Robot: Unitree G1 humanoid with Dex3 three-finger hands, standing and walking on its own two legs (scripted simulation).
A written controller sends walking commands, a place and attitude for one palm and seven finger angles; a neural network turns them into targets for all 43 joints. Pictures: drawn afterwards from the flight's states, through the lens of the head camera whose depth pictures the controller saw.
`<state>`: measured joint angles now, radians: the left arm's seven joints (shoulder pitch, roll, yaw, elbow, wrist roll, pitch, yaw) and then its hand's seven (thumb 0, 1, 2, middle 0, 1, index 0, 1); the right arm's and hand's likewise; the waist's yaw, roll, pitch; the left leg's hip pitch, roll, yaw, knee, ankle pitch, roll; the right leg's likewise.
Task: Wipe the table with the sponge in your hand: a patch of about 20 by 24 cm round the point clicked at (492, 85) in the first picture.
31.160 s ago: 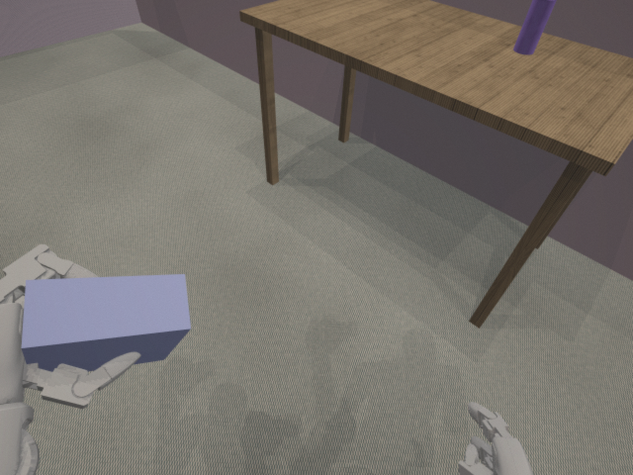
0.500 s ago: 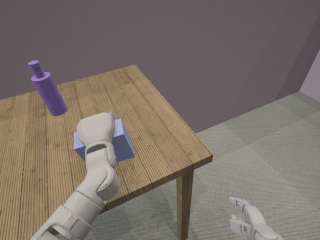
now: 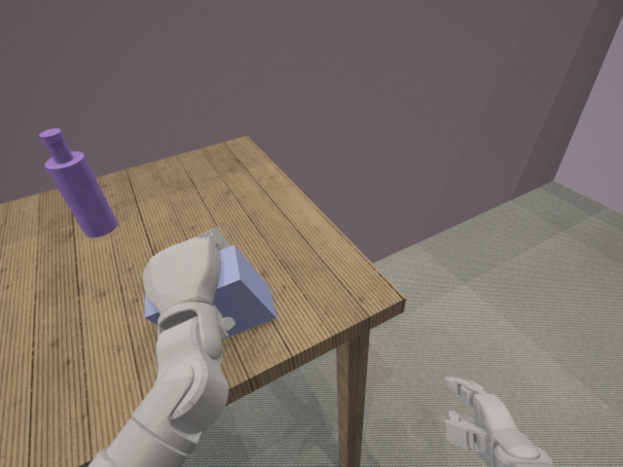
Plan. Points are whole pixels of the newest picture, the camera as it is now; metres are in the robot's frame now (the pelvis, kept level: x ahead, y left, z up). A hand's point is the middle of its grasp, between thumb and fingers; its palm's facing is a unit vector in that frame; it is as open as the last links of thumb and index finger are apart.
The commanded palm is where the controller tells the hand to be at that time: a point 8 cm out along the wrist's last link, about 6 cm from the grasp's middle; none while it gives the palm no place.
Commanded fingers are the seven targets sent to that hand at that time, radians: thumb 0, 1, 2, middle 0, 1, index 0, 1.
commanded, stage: wipe back along the third lane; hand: left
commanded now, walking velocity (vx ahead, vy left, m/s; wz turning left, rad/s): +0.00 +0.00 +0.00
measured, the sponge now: (221, 306) +0.30 +0.18 +0.08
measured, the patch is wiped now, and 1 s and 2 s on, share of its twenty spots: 1.00 1.00 1.00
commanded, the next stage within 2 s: slide back across to the middle lane in 0.74 s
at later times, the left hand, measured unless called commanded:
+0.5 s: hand (210, 291) +0.29 +0.18 +0.12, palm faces +0.28 -0.24 -0.93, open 9.7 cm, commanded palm +0.23 +0.16 +0.14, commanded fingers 0.00 0.10 1.30 -1.20 -1.60 -1.20 -1.60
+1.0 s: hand (210, 290) +0.28 +0.18 +0.12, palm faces +0.28 -0.26 -0.92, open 9.7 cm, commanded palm +0.22 +0.17 +0.15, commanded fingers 0.00 0.10 1.30 -1.20 -1.60 -1.20 -1.60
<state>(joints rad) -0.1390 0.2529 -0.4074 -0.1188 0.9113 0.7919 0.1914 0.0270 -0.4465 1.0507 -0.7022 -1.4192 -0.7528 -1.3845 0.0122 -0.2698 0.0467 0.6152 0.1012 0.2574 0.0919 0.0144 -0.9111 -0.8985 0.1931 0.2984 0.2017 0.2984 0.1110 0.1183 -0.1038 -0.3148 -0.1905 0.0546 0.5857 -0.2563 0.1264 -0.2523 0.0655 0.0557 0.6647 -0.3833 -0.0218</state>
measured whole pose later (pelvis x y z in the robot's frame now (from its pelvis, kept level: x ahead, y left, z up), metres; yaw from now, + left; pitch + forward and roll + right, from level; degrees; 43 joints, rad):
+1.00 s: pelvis +0.00 -0.01 +0.00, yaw -1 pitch -2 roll -2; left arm -0.09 0.27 -0.33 -0.14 0.87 0.75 0.20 0.02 -0.45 1.05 -0.70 -1.43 -0.76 -1.38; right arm 0.02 -0.27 0.04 0.63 0.10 0.26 0.07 0.01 -0.91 -0.90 0.19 0.30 0.20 0.30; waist 0.09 0.11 -0.10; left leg -0.29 -0.17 0.06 0.56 -0.25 0.13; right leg -0.23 0.09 0.07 0.63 -0.36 -0.03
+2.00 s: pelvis +0.04 -0.13 +0.02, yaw +0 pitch -2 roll +2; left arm 0.17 0.62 0.08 -0.04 0.79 0.49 -0.02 -0.03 -0.48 1.05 -0.75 -1.38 -0.80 -1.34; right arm 0.00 -0.29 0.07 0.67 0.06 0.15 -0.06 0.01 -0.91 -0.90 0.20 0.30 0.21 0.30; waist 0.09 0.07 -0.05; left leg -0.20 -0.09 -0.03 0.49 -0.26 0.05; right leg -0.08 0.18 0.04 0.42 -0.30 -0.16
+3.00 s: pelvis +0.08 -0.31 -0.01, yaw +1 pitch -2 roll +5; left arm 0.44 0.35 0.33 -0.35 -0.17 -0.15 0.08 -0.01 -0.45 1.05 -0.77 -1.39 -0.79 -1.31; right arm 0.30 -0.29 -0.05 0.60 0.06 0.16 -0.06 0.01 -0.91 -0.90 0.19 0.30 0.20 0.30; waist -0.10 0.18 -0.04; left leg -0.48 -0.03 -0.08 1.16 -0.33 -0.03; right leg -0.38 0.06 0.02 0.81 -0.41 -0.08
